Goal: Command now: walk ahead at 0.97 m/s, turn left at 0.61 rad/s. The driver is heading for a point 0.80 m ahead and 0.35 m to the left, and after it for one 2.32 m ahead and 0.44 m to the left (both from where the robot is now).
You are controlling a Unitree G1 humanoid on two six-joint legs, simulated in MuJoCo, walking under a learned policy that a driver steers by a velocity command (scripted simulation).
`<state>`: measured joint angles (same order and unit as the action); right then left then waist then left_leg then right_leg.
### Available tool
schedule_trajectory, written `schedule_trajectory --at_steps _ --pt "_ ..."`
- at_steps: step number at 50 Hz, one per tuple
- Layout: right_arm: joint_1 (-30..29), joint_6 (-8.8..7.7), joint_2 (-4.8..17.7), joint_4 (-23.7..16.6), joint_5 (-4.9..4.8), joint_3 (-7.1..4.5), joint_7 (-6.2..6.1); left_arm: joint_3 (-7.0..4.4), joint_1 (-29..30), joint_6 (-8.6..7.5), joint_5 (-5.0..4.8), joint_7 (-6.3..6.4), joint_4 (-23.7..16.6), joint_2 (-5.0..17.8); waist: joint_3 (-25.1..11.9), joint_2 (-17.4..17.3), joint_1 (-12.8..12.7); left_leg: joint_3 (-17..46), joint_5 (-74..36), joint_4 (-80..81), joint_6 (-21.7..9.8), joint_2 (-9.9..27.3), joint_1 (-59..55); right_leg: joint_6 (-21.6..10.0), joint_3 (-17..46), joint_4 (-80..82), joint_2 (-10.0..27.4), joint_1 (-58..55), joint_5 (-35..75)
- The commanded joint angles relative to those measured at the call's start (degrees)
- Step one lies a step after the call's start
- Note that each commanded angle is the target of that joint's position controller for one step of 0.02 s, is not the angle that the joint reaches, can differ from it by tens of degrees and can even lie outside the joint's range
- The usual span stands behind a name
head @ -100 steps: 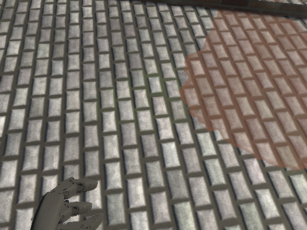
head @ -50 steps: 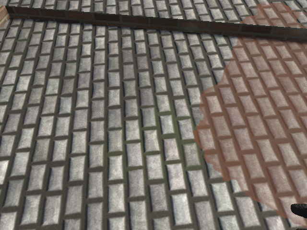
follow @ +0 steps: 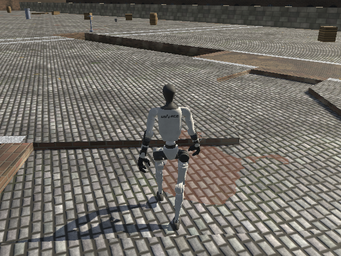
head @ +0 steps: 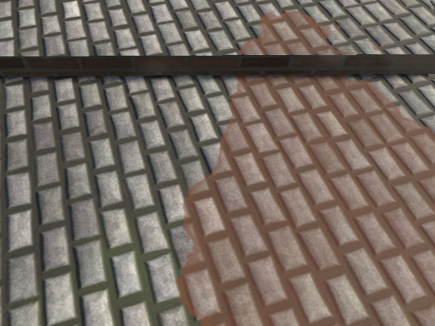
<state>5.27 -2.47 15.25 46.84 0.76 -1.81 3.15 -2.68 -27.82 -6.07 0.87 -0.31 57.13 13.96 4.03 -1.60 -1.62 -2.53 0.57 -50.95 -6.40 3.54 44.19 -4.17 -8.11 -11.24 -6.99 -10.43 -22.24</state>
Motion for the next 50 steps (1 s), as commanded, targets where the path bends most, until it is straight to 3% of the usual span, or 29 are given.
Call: schedule_trajectory --at_steps 1,4,5,6,7,8,9,10,11,14,18,23,25,26,27,28,29,30,31,33,34,35,37,39,44,47,48,49,50 --pt "-3.21 -0.58 1.09 -3.56 -0.28 0.79 0.67 -0.02 5.85 -1.95 -0.88 0.86 -4.54 5.60 4.48 2.91 4.15 -6.45 -8.19 7.28 -2.69 -4.07 -16.96 1.44 -2.60 6.77 15.83 16.64 64.66" --pt "11.38 0.56 6.95 0.50 -0.09 -1.06 0.27 -1.62 7.87 -0.03 0.56 3.08 -6.33 12.44 -7.00 7.54 12.96 -8.26 0.49 7.04 -4.91 -10.62 -32.63 3.73 -3.49 -17.14 18.37 9.49 90.23" --pt "23.71 1.04 9.95 4.01 0.01 -2.50 0.00 -2.07 11.63 1.00 1.30 3.42 -7.80 13.75 -12.34 7.47 19.06 -6.24 4.03 7.22 -6.88 -10.87 -44.51 4.04 -2.66 -33.82 18.68 13.43 89.71" --pt "33.19 1.45 12.31 6.55 -0.44 -4.16 -0.73 -2.72 15.52 1.72 1.01 3.17 -8.42 14.80 -14.04 3.04 24.05 -0.04 5.48 13.75 -10.95 -7.44 -54.10 4.07 -3.71 -59.73 13.66 21.34 65.65" --pt "27.19 2.21 12.65 6.37 -1.47 -4.54 -1.59 -0.58 17.94 0.67 2.11 1.48 -10.82 6.17 -8.61 -12.28 16.70 11.47 6.11 13.70 -11.39 -3.21 -56.07 3.69 -1.59 -82.09 2.13 40.12 -0.43" --pt "21.04 1.82 16.90 3.14 -0.16 -4.60 -1.48 0.74 8.49 -0.33 0.84 0.80 -16.36 3.37 -16.67 -14.83 5.76 39.94 9.05 21.08 -22.11 7.47 -66.74 4.52 10.82 -90.11 2.46 56.44 -8.64" --pt "18.64 1.92 14.57 1.71 0.26 -4.92 -2.15 1.10 11.11 -1.61 1.20 0.62 -17.36 5.97 -15.11 -6.60 7.54 53.17 29.88 36.29 -22.82 11.30 -64.98 2.98 14.88 -84.43 4.29 62.11 -5.01" --pt "17.12 1.49 10.37 2.17 0.60 -4.18 -2.81 0.81 13.48 -1.89 1.29 0.47 -16.60 8.17 -4.85 3.89 5.05 49.62 33.31 40.46 -19.03 10.25 -53.44 2.64 15.05 -76.61 7.61 61.03 0.20" --pt "14.70 0.94 9.10 2.54 0.39 -3.83 -2.89 0.86 15.72 -1.25 2.15 0.54 -16.69 7.57 -0.18 7.17 2.21 43.47 27.65 40.30 -16.00 7.07 -44.21 3.06 14.36 -71.35 9.52 56.96 1.46" --pt "13.67 -1.82 9.08 2.01 -1.14 -3.16 -3.20 1.84 16.36 2.48 3.86 0.45 -17.65 5.88 2.34 6.80 -2.00 30.45 11.37 40.48 -13.54 -0.66 -27.63 6.40 12.36 -59.71 13.04 46.99 1.54" --pt "18.62 -2.95 9.82 2.23 -1.39 -3.60 -2.96 2.94 30.89 2.59 2.43 -0.68 -23.93 4.05 3.95 4.24 3.17 24.02 -9.52 41.51 -9.60 -6.05 -24.10 8.26 7.12 -39.38 11.54 43.30 17.48" --pt "23.65 -2.29 11.21 2.57 -1.18 -4.62 -3.02 3.44 38.17 1.97 0.89 -0.66 -28.15 4.37 -0.72 -1.07 8.15 26.57 -27.38 36.65 -6.15 -3.94 -39.83 6.12 7.09 -23.14 6.93 42.13 26.22" --pt "19.56 -2.49 12.92 1.23 -1.28 -5.03 -3.45 2.57 32.38 1.70 0.54 0.05 -27.26 6.76 -5.17 -1.73 4.30 26.78 -37.41 29.84 -3.54 -4.13 -39.31 4.86 8.31 -17.48 4.39 28.10 24.38" --pt "17.57 -2.79 14.96 0.54 -0.87 -5.45 -3.32 1.15 25.15 1.53 0.04 0.87 -25.44 10.26 -10.24 -2.03 0.30 27.74 -40.82 21.21 -2.26 -3.80 -39.22 4.31 10.12 -18.31 4.06 18.68 21.28" --pt "13.23 -3.18 17.01 -0.50 -0.56 -5.89 -2.95 -0.30 12.97 1.36 -0.53 1.85 -22.38 13.23 -15.55 -2.26 -7.18 27.34 -39.51 9.19 -1.61 -4.70 -36.04 3.76 10.85 -17.86 5.78 6.76 17.84" --pt "11.27 -3.78 12.58 -1.85 -0.54 -4.87 -2.72 -1.78 0.61 1.06 0.91 3.12 -19.59 16.62 -21.01 1.01 -11.58 24.33 -26.62 -6.90 -0.72 -7.28 -29.04 2.36 16.44 -19.39 13.29 -6.35 8.56" --pt "15.75 -3.38 1.89 -4.09 -2.62 -2.26 -3.24 -2.27 -0.75 0.84 3.98 3.39 -19.05 19.03 -24.80 17.09 -6.28 15.64 30.19 -24.90 0.95 -14.11 -11.49 -1.38 37.82 -16.58 32.19 -19.13 15.35" --pt "20.13 -2.15 7.55 -5.45 -2.84 -2.41 -4.24 -3.12 4.03 1.37 3.21 2.27 -20.04 18.88 -30.54 21.33 -2.65 11.44 30.02 -33.17 1.07 -12.05 -6.14 -6.49 54.09 -13.35 35.83 -18.06 20.82" --pt "15.67 -1.00 10.54 -3.97 -1.06 -3.02 -4.59 -1.63 9.95 1.62 2.43 1.88 -21.48 11.31 -22.27 11.17 -2.12 9.78 23.55 -31.11 1.38 -7.20 -5.17 -6.01 43.28 -12.29 32.00 -8.97 24.57" --pt "10.25 0.61 9.17 -4.22 0.22 -3.27 -3.47 0.07 11.08 1.60 2.39 1.48 -19.25 5.60 -11.08 2.63 -1.14 7.55 21.22 -27.82 2.88 -4.14 -4.11 -4.47 26.85 -11.65 26.69 3.02 38.55" --pt "7.43 1.06 8.00 -7.41 -3.85 -3.59 -3.91 -0.78 15.82 0.34 -1.02 1.46 -19.39 5.73 -5.80 7.06 -0.13 8.70 21.94 -27.99 4.02 -0.40 -3.77 -2.49 20.28 -8.37 21.65 6.53 42.08" --pt "9.35 1.55 7.81 -8.80 -4.74 -3.37 -3.60 -0.74 17.14 -0.45 -1.46 1.51 -18.51 5.94 -6.07 11.78 2.29 8.73 21.04 -26.77 4.64 1.29 -4.05 -3.48 18.38 -7.84 22.88 9.10 44.42" --pt "7.83 2.56 5.91 -11.07 -4.22 -2.51 -2.94 -1.03 21.55 -0.59 -2.21 1.50 -17.94 5.23 -1.94 9.57 3.76 7.33 21.05 -16.72 6.32 3.80 -4.99 -4.16 12.33 -4.49 22.97 17.12 44.25" --pt "4.81 2.35 5.01 -13.47 -3.14 -1.69 -2.08 -2.27 25.41 -0.08 -2.18 1.98 -18.55 9.23 -0.82 6.72 4.11 3.66 13.50 -4.44 7.61 3.48 -9.64 -4.68 6.47 -1.83 22.04 23.10 45.10" --pt "4.00 2.32 7.99 -13.77 -1.23 -2.70 0.57 -3.93 22.39 0.03 -3.88 2.18 -17.09 15.07 -6.60 4.41 3.83 -0.44 -0.48 12.79 3.34 -2.90 -25.40 -1.83 -0.99 -10.04 19.13 19.54 52.93" --pt "10.88 1.24 11.83 -12.11 -0.24 -4.68 -0.41 -3.29 20.19 0.66 -4.30 1.49 -15.77 14.90 -10.62 1.24 9.42 0.55 -7.32 23.03 -1.67 -6.31 -40.17 -0.01 -1.08 -27.41 17.54 20.14 50.92" --pt "11.77 1.03 15.58 -12.02 0.33 -4.96 -1.84 -1.73 16.90 0.93 -1.47 1.07 -16.02 11.40 -13.84 -9.85 8.54 10.62 -40.76 21.44 -5.92 3.78 -50.84 2.90 -1.92 -46.33 12.24 29.58 14.77" --pt "7.16 0.60 14.64 -15.12 3.37 -2.46 -2.81 0.66 6.32 1.30 -0.70 -0.17 -14.50 6.67 -29.45 -16.99 2.23 32.41 -67.67 16.49 -19.64 24.05 -64.61 5.64 7.70 -64.96 7.55 39.88 -23.11" --pt "9.33 0.97 8.87 -15.63 2.99 -1.29 -2.49 -0.54 7.63 2.20 -2.81 -0.70 -11.89 13.06 -35.95 -6.11 7.46 29.62 -58.20 18.22 -20.15 22.64 -61.19 6.30 18.91 -67.94 7.75 37.21 -21.05"
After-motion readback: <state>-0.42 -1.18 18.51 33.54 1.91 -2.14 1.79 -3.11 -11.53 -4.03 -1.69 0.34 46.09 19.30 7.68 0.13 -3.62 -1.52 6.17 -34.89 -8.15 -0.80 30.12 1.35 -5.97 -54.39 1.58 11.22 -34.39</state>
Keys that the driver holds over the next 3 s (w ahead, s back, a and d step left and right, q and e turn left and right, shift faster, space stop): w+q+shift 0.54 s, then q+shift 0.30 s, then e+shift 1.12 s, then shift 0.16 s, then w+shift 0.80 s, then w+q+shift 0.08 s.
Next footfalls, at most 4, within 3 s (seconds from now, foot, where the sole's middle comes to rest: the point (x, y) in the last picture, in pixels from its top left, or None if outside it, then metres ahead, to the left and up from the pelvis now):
0.12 left None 0.32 0.03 -0.76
0.56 right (224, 222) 0.79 0.02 -0.76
0.96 left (124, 204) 0.85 0.37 -0.76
1.40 right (192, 179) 0.97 0.14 -0.76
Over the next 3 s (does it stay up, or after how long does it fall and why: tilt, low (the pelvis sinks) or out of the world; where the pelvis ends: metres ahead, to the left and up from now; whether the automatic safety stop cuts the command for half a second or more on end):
stays up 1.41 0.18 0.01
